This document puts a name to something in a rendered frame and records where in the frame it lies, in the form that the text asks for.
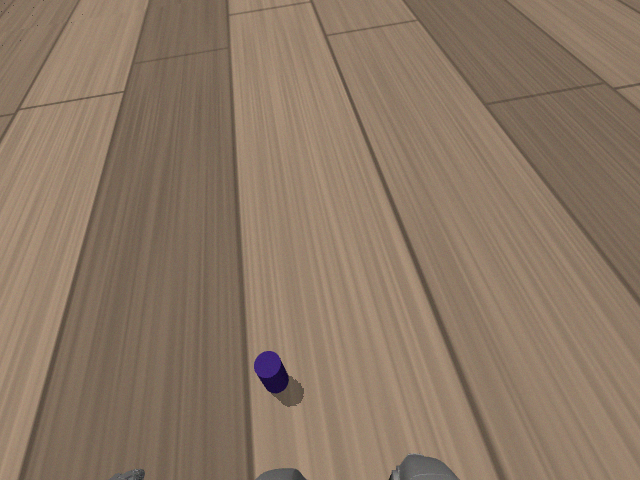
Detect can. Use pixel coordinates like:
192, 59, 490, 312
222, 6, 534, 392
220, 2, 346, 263
254, 351, 289, 393

